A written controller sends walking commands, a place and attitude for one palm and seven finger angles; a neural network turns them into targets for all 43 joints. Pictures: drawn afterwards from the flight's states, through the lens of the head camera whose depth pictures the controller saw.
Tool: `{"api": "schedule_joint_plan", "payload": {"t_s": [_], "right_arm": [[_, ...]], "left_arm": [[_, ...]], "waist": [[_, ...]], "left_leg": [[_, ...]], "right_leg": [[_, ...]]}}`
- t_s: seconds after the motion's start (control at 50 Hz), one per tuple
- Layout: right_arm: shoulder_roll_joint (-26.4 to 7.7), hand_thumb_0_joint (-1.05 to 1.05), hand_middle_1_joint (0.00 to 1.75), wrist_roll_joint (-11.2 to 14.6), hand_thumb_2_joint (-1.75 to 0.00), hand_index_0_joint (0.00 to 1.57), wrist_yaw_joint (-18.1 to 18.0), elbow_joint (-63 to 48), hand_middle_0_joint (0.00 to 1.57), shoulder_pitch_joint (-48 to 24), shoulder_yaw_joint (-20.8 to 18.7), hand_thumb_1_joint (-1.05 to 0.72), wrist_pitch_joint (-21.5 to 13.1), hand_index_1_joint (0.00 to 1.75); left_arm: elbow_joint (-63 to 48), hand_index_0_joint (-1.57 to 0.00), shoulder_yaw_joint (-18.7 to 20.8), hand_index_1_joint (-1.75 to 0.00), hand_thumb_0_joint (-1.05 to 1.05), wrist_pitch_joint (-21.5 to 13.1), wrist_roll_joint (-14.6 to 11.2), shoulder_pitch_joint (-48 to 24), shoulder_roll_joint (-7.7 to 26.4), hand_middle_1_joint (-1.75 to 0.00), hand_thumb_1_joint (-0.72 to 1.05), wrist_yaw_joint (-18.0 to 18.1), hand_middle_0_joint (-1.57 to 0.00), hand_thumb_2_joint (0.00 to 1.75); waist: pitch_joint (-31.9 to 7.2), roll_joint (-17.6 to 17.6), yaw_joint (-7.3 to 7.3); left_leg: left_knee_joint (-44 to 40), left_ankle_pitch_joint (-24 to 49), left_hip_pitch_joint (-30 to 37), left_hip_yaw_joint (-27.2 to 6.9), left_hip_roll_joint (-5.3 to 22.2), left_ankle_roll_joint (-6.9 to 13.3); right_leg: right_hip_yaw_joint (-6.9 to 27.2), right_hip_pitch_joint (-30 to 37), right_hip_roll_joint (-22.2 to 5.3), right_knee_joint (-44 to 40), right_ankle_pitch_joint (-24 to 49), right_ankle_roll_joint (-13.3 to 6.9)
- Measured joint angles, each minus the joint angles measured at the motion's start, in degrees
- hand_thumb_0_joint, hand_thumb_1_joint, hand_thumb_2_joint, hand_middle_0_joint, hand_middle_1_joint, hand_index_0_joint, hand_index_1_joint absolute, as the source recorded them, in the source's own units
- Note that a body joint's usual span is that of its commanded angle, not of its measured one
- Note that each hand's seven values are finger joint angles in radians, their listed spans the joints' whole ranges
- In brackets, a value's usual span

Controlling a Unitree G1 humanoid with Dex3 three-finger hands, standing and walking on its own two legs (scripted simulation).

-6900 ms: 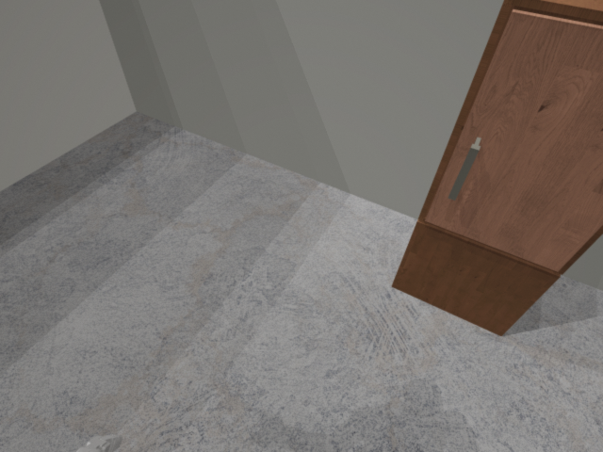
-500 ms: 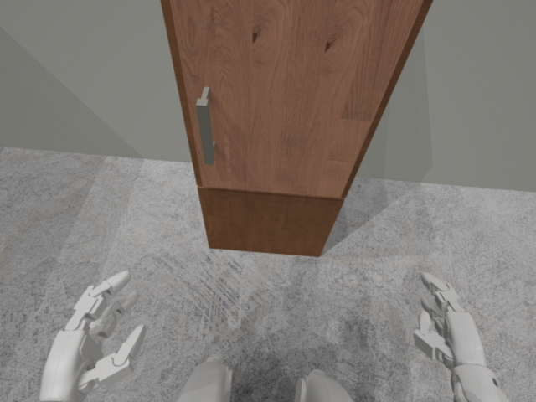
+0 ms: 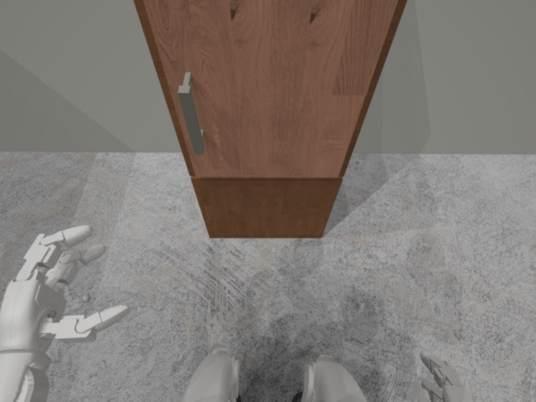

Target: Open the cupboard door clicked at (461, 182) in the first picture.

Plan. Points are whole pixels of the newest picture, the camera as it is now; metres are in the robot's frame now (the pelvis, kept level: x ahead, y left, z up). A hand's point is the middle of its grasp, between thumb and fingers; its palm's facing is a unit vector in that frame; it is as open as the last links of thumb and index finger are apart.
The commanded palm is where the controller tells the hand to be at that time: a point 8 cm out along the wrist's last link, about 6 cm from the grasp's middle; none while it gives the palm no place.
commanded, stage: raise the hand with hooked fingers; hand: left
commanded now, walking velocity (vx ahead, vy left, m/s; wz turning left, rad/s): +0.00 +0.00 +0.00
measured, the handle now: (193, 116) +0.62 +0.18 +0.00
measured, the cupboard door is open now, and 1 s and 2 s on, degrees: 0 0 0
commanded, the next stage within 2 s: move the hooked fingers beside the handle in 1.14 s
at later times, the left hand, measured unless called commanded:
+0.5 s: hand (56, 286) +0.26 +0.31 +0.02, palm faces +0.05 -1.00 -0.05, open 13.9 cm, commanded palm +0.25 +0.35 +0.03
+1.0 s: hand (62, 270) +0.28 +0.30 +0.03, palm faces +0.06 -1.00 -0.06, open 14.0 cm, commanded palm +0.26 +0.35 +0.03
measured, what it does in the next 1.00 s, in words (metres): stands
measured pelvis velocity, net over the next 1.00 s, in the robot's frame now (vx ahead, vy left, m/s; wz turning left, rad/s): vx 0.00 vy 0.03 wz -0.01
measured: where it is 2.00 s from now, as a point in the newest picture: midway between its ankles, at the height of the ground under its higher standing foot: outside the picture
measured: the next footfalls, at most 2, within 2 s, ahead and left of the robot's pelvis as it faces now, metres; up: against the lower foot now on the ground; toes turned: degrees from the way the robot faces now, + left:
none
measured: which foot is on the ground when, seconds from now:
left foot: down 0.00-1.00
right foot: down 0.00-1.00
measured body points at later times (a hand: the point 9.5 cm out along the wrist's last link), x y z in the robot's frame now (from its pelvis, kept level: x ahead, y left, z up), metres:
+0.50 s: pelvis +0.00 +0.04 +0.00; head +0.10 +0.07 +0.43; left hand +0.25 +0.36 +0.03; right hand +0.20 -0.19 -0.08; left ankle +0.03 +0.11 -0.63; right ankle +0.03 -0.09 -0.63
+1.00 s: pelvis +0.00 +0.03 +0.00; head +0.11 +0.06 +0.43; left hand +0.27 +0.36 +0.03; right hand +0.16 -0.23 -0.08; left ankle +0.03 +0.11 -0.63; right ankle +0.03 -0.09 -0.63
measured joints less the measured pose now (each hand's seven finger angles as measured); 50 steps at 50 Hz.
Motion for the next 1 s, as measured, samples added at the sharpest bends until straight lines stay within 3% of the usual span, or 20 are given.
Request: {"api": "schedule_joint_plan", "payload": {"t_s": [0.06, 0.14, 0.3, 0.42, 0.62, 0.78, 1.0], "right_arm": [[-1.6, 0.01, 0.30, 0.3, -0.90, 0.20, -0.3, -0.2, 0.21, -0.8, -0.2, -0.91, -0.3, 0.30], [-2.0, 0.01, 0.30, 0.5, -0.90, 0.20, -1.0, -1.9, 0.20, -2.6, 0.0, -0.91, -0.8, 0.30], [0.0, 0.01, 0.30, -0.3, -0.90, 0.20, 0.2, -5.1, 0.20, -4.8, 1.8, -0.91, -0.7, 0.30], [0.2, 0.01, 0.30, 0.0, -0.90, 0.20, 0.5, -6.4, 0.21, -5.3, 3.6, -0.90, 0.5, 0.30], [0.0, 0.01, 0.30, -0.2, -0.90, 0.20, 0.0, -4.7, 0.21, -3.9, 3.8, -0.90, 0.9, 0.30], [-1.3, 0.01, 0.30, 0.4, -0.90, 0.20, 0.2, -4.3, 0.21, -2.3, 2.8, -0.90, 1.7, 0.30], [-1.4, 0.01, 0.30, 0.2, -0.90, 0.20, 0.3, -4.4, 0.21, -2.1, 2.5, -0.91, 1.7, 0.30]], "left_arm": [[2.9, -0.26, -1.3, -0.93, 0.00, -1.3, 0.1, -1.4, 0.7, -0.93, -0.09, -2.9, -0.26, 0.48], [3.5, -0.27, -2.6, -0.99, 0.00, 0.0, 0.3, -2.7, 1.4, -0.99, -0.18, -5.7, -0.27, 0.44], [-0.5, -0.29, -0.9, -1.11, -0.01, 0.2, 0.1, -3.9, 2.4, -1.11, -0.37, -2.1, -0.29, 0.36], [4.6, -0.29, -0.4, -1.17, -0.01, 3.7, 0.9, -7.2, 4.2, -1.17, -0.46, -4.3, -0.29, 0.32], [6.2, -0.30, 2.4, -1.19, -0.01, 2.7, 0.2, -11.5, 6.2, -1.19, -0.50, -7.1, -0.30, 0.30], [9.2, -0.30, 3.8, -1.20, -0.01, 5.4, -1.3, -12.7, 7.9, -1.20, -0.50, -9.4, -0.29, 0.30], [8.5, -0.30, 3.8, -1.20, -0.01, 2.5, -0.7, -11.5, 6.3, -1.20, -0.50, -7.1, -0.30, 0.30]], "waist": [[0.1, -0.1, 0.08], [1.0, -0.8, -0.12], [0.4, -1.1, 0.29], [0.0, -0.4, 1.20], [0.8, -0.9, 0.95], [0.5, -0.3, -0.13], [0.6, -0.9, -0.71]], "left_leg": [[1.6, -0.6, -1.3, 0.0, -0.3, 0.7], [2.7, -1.1, -1.9, 0.3, -0.4, 1.5], [1.4, -0.7, -0.9, 0.3, -1.1, 2.5], [1.5, -0.6, -1.6, 0.2, -1.7, 3.2], [2.0, -0.8, -2.5, 0.0, -1.6, 3.3], [1.5, -0.6, -2.8, 0.1, -1.2, 3.2], [1.8, -0.6, -2.9, -0.1, -0.9, 2.4]], "right_leg": [[0.0, -1.0, -0.4, 1.2, -0.4, 0.5], [0.3, -1.4, -0.5, 1.7, -0.4, 1.2], [0.3, 0.3, -1.0, -0.5, 0.5, 2.5], [0.2, 0.1, -1.6, -0.9, 0.7, 3.1], [0.1, -0.6, -1.4, -0.8, 0.7, 3.3], [0.2, -1.1, -1.0, -1.3, 1.1, 3.1], [0.1, -1.6, -0.6, -0.5, 0.7, 2.2]]}}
